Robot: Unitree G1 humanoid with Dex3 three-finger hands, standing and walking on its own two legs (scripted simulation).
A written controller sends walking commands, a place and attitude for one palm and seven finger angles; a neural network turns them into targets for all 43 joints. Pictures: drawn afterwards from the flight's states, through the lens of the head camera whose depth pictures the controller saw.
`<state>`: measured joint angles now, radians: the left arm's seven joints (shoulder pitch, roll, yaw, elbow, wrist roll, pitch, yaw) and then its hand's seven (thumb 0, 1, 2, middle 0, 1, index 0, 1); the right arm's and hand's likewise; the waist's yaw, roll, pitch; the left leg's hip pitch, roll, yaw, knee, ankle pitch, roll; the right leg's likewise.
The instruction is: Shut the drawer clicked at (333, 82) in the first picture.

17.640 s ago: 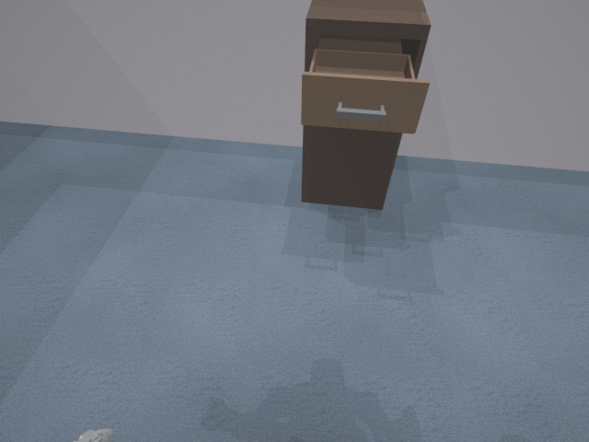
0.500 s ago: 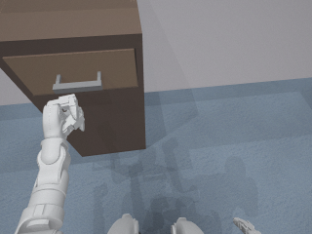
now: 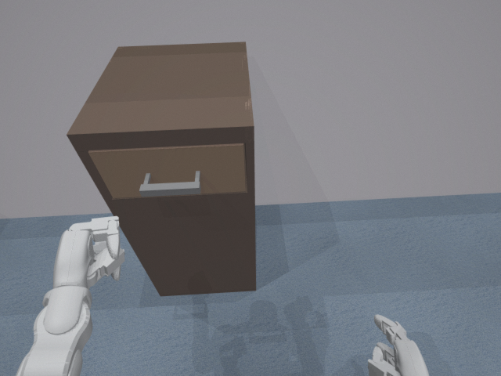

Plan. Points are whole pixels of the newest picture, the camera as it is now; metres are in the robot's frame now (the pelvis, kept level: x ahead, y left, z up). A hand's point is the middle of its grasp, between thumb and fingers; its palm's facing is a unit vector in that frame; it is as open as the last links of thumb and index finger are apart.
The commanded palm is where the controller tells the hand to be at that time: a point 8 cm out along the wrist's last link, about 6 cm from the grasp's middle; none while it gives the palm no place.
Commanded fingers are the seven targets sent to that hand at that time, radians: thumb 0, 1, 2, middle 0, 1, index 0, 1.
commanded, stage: draw the hand back to the body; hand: left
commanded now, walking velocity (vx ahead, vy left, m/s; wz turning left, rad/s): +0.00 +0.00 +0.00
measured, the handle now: (171, 182) +0.54 +0.23 -0.05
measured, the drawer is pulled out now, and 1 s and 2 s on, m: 0.00 0.00 0.00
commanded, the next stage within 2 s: step back with the hand held close in 0.66 s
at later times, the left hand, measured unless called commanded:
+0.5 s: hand (40, 277) +0.19 +0.24 +0.18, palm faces +0.39 -0.83 -0.39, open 3.2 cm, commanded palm +0.14 +0.28 +0.19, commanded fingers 0.00 0.90 0.90 -1.40 -1.60 -1.40 -1.60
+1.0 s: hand (38, 279) +0.19 +0.24 +0.18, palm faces +0.35 -0.82 -0.45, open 3.2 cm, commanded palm +0.12 +0.28 +0.19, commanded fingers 0.00 0.90 0.90 -1.40 -1.60 -1.40 -1.60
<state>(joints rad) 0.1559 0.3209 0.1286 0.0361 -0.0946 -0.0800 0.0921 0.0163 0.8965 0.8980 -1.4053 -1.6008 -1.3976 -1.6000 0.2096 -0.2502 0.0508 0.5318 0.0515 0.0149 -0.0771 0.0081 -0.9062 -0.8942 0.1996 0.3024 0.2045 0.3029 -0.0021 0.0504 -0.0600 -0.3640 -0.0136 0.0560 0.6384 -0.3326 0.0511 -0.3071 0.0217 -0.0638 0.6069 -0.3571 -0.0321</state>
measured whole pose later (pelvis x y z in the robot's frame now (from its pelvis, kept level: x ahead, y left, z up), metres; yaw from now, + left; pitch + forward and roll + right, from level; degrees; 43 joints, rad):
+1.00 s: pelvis -0.01 +0.00 +0.02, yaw -1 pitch -1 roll -1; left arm 0.57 0.35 0.35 -0.48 -0.06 -0.20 0.11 0.01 0.89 0.90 -1.41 -1.60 -1.40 -1.60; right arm 0.19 -0.25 0.00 0.57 0.00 -0.05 -0.03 0.01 -0.90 -0.89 0.20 0.30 0.21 0.30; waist 0.00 0.06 0.02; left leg -0.21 -0.01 0.07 0.46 -0.24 0.05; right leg -0.15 0.03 -0.04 0.41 -0.24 -0.03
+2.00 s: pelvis -0.14 +0.00 +0.00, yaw +1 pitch +3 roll -2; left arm 0.67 0.46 0.41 -0.67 -0.05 -0.27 0.13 0.01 0.88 0.90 -1.41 -1.60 -1.40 -1.60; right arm 0.16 -0.20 -0.02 0.57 -0.01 -0.05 -0.03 0.01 -0.90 -0.89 0.20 0.30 0.21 0.30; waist 0.00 0.00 0.02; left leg -0.56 -0.03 -0.02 0.81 -0.32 0.00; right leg -0.30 0.08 0.04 0.54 -0.29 -0.04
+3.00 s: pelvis -0.24 +0.01 +0.01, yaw +1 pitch -1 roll +0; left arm 0.62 0.39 0.37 -0.57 -0.02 -0.23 0.15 0.01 0.89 0.90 -1.41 -1.60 -1.41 -1.60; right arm 0.23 -0.18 0.02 0.63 0.00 -0.12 -0.06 0.01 -0.90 -0.89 0.20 0.30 0.21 0.30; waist -0.01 -0.03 0.01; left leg -0.24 -0.01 0.03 0.54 -0.28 0.02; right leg -0.23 0.01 -0.03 0.54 -0.30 -0.02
